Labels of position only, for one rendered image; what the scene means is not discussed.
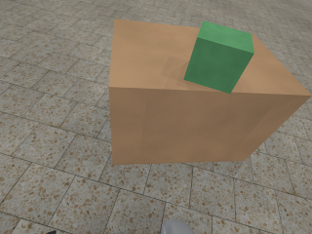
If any right robot thigh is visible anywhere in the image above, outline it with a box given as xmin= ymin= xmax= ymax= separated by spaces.
xmin=161 ymin=219 xmax=195 ymax=234

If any pedestal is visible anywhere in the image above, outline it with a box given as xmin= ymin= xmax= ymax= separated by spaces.
xmin=108 ymin=19 xmax=312 ymax=165

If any carton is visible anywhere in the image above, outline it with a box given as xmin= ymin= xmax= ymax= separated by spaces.
xmin=183 ymin=20 xmax=254 ymax=94

